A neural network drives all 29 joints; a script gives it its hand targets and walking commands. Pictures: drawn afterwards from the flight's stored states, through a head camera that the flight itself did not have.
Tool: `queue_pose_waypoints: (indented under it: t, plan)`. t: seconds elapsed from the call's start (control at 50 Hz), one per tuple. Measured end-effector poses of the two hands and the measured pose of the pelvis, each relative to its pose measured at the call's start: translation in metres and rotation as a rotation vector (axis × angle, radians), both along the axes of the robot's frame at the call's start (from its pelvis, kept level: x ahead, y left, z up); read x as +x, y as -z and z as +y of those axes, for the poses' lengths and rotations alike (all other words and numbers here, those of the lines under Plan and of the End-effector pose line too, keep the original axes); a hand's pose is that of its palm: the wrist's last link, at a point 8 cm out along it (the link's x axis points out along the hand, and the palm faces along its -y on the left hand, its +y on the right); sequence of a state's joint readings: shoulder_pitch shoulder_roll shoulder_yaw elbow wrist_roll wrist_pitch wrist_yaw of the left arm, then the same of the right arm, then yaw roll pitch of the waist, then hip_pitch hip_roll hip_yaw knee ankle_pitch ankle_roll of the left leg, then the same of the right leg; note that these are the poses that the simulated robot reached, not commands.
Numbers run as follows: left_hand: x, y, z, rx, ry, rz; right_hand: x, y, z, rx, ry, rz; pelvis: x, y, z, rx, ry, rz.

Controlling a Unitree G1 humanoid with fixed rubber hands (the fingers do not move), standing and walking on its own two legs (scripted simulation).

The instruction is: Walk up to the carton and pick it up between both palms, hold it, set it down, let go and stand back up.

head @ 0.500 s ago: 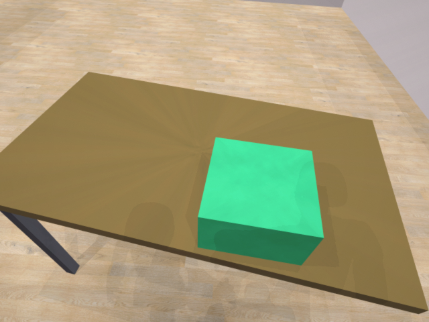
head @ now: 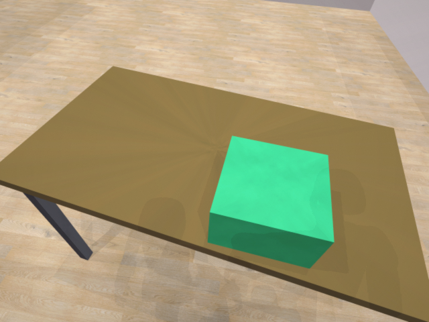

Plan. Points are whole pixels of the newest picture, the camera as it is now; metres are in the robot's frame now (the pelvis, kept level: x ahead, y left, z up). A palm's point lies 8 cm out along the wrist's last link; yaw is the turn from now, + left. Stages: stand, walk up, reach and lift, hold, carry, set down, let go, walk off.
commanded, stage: stand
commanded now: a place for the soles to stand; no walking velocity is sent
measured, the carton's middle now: (268, 198) +0.42 -0.12 -0.05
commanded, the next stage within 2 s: reach and lift in 0.08 s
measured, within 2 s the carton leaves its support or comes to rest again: neither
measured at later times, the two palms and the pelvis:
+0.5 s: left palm (113, 315) +0.17 +0.19 -0.10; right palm out of the picture +0.12 -0.31 -0.09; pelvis -0.02 -0.03 +0.00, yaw -9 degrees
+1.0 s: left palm (110, 297) +0.19 +0.20 -0.08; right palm out of the picture +0.12 -0.28 -0.06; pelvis +0.00 +0.00 +0.01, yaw -10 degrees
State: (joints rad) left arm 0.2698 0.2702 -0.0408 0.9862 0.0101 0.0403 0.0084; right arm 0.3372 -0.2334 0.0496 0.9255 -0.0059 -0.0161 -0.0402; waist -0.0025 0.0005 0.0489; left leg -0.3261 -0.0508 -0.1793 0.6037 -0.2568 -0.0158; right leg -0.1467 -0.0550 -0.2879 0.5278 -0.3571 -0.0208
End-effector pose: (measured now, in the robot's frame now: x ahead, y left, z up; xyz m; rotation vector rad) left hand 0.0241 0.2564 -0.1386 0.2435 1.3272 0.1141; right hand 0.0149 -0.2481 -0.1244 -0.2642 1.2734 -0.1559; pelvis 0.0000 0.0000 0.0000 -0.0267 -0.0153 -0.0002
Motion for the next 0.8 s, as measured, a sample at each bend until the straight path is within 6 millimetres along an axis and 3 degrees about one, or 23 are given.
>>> queue_pose_waypoints:
  t: [0.1,0.14,0.18,0.24,0.3,0.34,0.38,0.44,0.52,0.58,0.64,0.72,0.8]
  plan:
    - [-0.008,-0.002,0.006,0.016,-0.012,0.019,-0.006,0.001,-0.003,-0.008,-0.001,0.023,0.001,0.0,0.001,0.001,-0.005,0.003]
    - [0.003,0.002,0.011,0.034,-0.022,0.06,0.007,0.008,-0.009,-0.009,0.025,0.007,-0.004,0.007,-0.001,0.016,0.03,0.037]
    - [0.034,0.008,0.019,0.069,-0.01,0.075,0.037,0.016,-0.015,0.0,0.028,-0.045,-0.014,0.019,-0.003,0.031,0.054,0.058]
    - [0.101,0.007,0.018,0.095,-0.002,-0.009,0.094,0.017,-0.019,0.03,-0.009,-0.163,-0.026,0.034,-0.006,0.043,0.084,0.075]
    - [0.161,-0.015,-0.005,0.07,0.022,-0.154,0.134,0.005,-0.018,0.068,-0.036,-0.274,-0.03,0.037,-0.009,0.041,0.105,0.064]
    - [0.181,-0.033,-0.026,0.029,0.039,-0.219,0.143,-0.008,-0.021,0.087,-0.03,-0.324,-0.028,0.03,-0.012,0.036,0.112,0.042]
    - [0.183,-0.046,-0.046,-0.009,0.058,-0.236,0.139,-0.02,-0.027,0.088,-0.009,-0.347,-0.024,0.02,-0.015,0.03,0.122,0.018]
    - [0.167,-0.05,-0.062,-0.037,0.062,-0.203,0.118,-0.031,-0.044,0.051,0.022,-0.341,-0.018,0.007,-0.02,0.041,0.133,-0.006]
    - [0.139,-0.037,-0.059,-0.025,0.036,-0.151,0.098,-0.037,-0.062,-0.012,0.009,-0.338,-0.018,0.003,-0.027,0.051,0.153,0.004]
    - [0.132,-0.028,-0.05,-0.009,0.014,-0.153,0.099,-0.039,-0.061,-0.021,-0.013,-0.355,-0.021,0.005,-0.031,0.053,0.159,0.038]
    - [0.145,-0.028,-0.046,0.0,0.016,-0.218,0.111,-0.037,-0.051,0.005,-0.019,-0.39,-0.024,0.007,-0.032,0.05,0.155,0.071]
    - [0.176,-0.043,-0.052,-0.023,0.055,-0.338,0.129,-0.035,-0.036,0.047,-0.005,-0.45,-0.021,0.008,-0.028,0.042,0.147,0.082]
    - [0.194,-0.059,-0.061,-0.07,0.102,-0.404,0.122,-0.039,-0.031,0.04,0.027,-0.481,-0.013,0.001,-0.02,0.041,0.151,0.058]
